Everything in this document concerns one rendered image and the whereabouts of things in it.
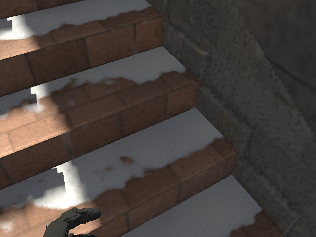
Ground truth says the left robot hand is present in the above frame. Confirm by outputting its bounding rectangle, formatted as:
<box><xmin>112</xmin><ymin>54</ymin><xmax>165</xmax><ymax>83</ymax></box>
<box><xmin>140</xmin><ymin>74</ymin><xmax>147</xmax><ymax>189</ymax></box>
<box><xmin>42</xmin><ymin>207</ymin><xmax>102</xmax><ymax>237</ymax></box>

